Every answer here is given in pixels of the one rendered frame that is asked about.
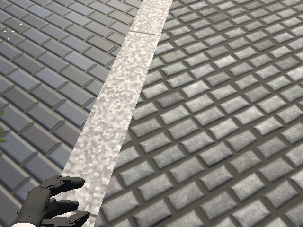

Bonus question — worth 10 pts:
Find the left robot hand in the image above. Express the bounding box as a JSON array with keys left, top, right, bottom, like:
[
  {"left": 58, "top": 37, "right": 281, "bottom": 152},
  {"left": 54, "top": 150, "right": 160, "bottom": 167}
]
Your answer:
[{"left": 15, "top": 174, "right": 90, "bottom": 227}]

